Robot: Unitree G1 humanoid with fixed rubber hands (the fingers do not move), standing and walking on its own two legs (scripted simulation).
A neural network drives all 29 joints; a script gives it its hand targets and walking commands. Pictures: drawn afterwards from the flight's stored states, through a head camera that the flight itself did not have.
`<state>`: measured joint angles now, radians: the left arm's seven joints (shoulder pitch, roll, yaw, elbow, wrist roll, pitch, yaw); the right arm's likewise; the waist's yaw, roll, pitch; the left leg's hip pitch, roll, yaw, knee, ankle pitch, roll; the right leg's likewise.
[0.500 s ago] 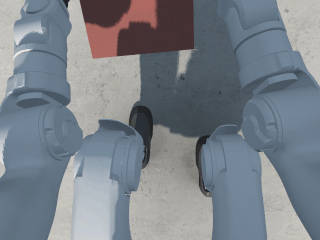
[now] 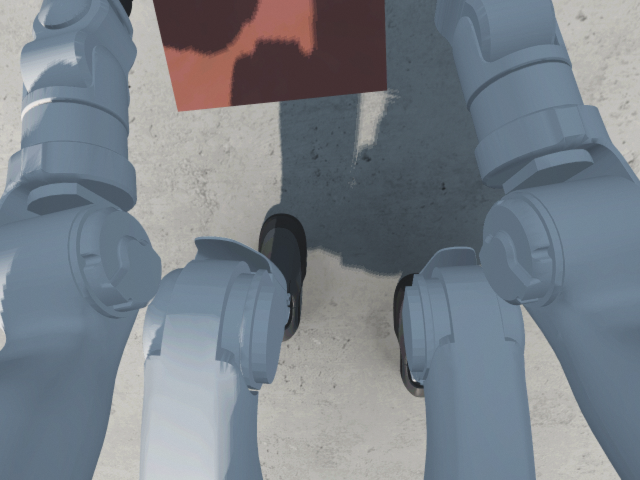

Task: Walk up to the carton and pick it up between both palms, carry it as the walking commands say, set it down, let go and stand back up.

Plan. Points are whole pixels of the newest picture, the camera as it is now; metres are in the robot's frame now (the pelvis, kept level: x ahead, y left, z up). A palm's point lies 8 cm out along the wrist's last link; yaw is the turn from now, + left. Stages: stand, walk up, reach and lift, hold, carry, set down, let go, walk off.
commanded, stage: set down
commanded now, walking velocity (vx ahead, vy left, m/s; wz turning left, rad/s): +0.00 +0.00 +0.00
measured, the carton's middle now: out of the picture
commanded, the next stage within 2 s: none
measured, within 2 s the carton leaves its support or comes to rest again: rests again in 0.60 s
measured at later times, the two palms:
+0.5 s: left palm out of the picture +0.53 +0.26 -0.18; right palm out of the picture +0.58 -0.03 -0.19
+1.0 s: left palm (108, 22) +0.49 +0.26 -0.18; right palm out of the picture +0.58 -0.07 -0.17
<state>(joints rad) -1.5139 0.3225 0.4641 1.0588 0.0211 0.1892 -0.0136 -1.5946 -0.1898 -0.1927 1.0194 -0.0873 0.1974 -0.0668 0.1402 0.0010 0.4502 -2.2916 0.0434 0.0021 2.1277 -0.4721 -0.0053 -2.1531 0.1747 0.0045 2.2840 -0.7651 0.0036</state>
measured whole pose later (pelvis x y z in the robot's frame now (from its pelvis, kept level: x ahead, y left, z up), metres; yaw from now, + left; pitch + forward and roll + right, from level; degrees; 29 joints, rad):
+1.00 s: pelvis -0.02 +0.00 +0.00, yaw +0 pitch +35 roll +2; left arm -1.56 0.33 0.41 1.25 -0.07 0.04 0.07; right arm -1.70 -0.39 0.02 1.22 0.11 0.14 -0.07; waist 0.14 -0.02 0.48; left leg -2.27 0.05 0.02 2.08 -0.42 0.01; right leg -2.16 0.16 0.02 2.25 -0.70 0.02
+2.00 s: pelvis +0.01 +0.01 +0.18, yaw +1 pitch +46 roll -2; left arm -1.25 0.22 0.41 0.80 0.01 0.22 0.08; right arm -1.42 -0.34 -0.15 0.97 -0.01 0.25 -0.07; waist 0.15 -0.03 0.05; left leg -1.94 -0.01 -0.03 1.47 -0.33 0.00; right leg -1.82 0.10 0.01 1.58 -0.57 0.00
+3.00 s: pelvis +0.07 +0.03 +0.37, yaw +3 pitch +26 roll -2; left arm -0.35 0.20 0.20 0.54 0.05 0.10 -0.11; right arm -0.46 -0.11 -0.17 0.59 -0.12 0.12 -0.08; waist 0.08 0.01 0.00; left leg -0.96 -0.03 -0.03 0.65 -0.15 0.03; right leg -0.83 0.04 0.05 0.70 -0.33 0.01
